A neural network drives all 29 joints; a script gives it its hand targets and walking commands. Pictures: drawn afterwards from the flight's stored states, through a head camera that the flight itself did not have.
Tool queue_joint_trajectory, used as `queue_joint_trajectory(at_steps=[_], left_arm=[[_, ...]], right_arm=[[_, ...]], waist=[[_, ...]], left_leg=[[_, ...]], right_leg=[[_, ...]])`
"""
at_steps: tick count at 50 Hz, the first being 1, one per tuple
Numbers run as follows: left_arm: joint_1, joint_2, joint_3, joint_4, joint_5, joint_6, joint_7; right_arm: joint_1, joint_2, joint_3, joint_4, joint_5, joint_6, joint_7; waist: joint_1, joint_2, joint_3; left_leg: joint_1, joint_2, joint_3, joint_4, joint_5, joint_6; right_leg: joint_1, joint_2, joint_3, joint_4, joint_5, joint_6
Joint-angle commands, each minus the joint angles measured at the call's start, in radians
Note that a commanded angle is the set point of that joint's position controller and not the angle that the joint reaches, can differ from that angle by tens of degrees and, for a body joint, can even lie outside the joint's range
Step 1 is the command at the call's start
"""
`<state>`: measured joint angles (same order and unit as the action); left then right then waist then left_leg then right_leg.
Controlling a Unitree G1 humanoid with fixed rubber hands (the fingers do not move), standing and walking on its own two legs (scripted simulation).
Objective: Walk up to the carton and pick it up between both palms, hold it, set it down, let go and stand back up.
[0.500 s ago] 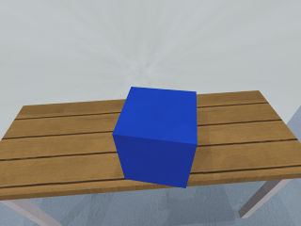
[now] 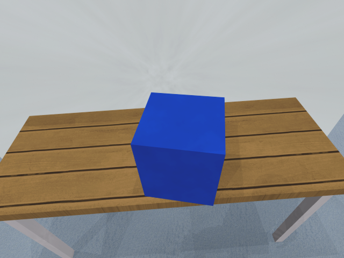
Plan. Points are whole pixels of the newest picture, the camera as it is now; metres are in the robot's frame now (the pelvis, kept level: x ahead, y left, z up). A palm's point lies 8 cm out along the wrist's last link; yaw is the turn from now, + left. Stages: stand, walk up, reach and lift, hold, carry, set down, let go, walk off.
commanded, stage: stand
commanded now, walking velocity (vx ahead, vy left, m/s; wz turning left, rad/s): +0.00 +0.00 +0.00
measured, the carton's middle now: (182, 149) +0.42 +0.01 +0.00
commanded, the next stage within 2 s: none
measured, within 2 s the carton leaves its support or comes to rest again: neither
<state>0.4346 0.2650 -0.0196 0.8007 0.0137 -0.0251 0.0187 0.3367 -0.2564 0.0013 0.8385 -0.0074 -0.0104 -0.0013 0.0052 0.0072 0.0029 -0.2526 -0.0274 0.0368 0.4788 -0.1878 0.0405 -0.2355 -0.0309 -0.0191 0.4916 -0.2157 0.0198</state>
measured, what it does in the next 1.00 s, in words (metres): stands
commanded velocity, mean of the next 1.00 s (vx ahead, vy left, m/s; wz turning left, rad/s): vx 0.00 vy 0.00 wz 0.00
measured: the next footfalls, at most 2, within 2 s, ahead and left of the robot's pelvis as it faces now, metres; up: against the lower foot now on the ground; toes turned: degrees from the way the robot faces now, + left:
none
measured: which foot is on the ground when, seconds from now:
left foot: down 0.00-1.00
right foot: down 0.00-1.00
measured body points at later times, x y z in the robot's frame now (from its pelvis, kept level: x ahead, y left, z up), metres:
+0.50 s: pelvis +0.01 -0.02 +0.00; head +0.00 -0.02 +0.45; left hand +0.04 +0.24 -0.13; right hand +0.05 -0.27 -0.14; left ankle +0.05 +0.09 -0.74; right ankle +0.03 -0.13 -0.74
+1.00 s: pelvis +0.03 -0.02 +0.00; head +0.02 -0.03 +0.45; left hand +0.06 +0.23 -0.13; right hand +0.05 -0.27 -0.14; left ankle +0.05 +0.09 -0.74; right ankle +0.03 -0.13 -0.74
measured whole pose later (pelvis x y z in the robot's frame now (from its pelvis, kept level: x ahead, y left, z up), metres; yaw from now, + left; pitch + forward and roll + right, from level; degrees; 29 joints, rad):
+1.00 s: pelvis +0.03 -0.02 +0.00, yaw +0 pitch -2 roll +0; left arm 0.36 0.24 -0.01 0.90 0.00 -0.02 0.03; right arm 0.34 -0.23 0.01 0.95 0.00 -0.01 -0.03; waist 0.00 0.01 0.01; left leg -0.20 0.01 0.01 0.45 -0.22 0.00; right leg -0.18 0.01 -0.03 0.45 -0.24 -0.02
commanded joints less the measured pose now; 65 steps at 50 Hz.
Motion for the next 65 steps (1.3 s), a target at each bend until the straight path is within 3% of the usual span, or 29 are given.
queue_joint_trajectory(at_steps=[1, 30, 38, 65], left_arm=[[0.048, 0.119, 0.036, -0.049, -0.001, -0.014, 0.005], [0.009, 0.111, 0.040, 0.010, -0.011, -0.009, 0.012], [-0.012, 0.104, 0.039, 0.028, -0.015, -0.009, 0.015], [-0.027, 0.078, 0.033, 0.110, -0.018, -0.002, 0.023]], right_arm=[[0.020, -0.131, -0.034, -0.054, 0.000, -0.014, -0.006], [0.055, -0.103, -0.027, 0.016, 0.002, -0.013, -0.020], [0.053, -0.095, -0.021, 0.045, 0.004, -0.014, -0.026], [0.053, -0.072, -0.014, 0.116, 0.005, -0.009, -0.040]], waist=[[-0.004, 0.001, 0.090], [0.000, -0.012, 0.068], [-0.003, -0.002, 0.066], [-0.002, -0.002, 0.079]], left_leg=[[-0.072, 0.121, -0.174, -0.166, -0.240, -0.011], [-0.002, 0.117, -0.138, -0.109, -0.069, -0.025], [0.013, 0.122, -0.136, -0.114, 0.003, -0.026], [0.048, 0.128, -0.127, -0.128, 0.033, -0.034]], right_leg=[[-0.043, -0.055, 0.096, -0.108, -0.123, -0.028], [-0.037, -0.067, 0.118, -0.144, -0.056, -0.041], [-0.003, -0.071, 0.119, -0.142, 0.025, -0.044], [0.018, -0.068, 0.106, -0.167, 0.048, -0.039]])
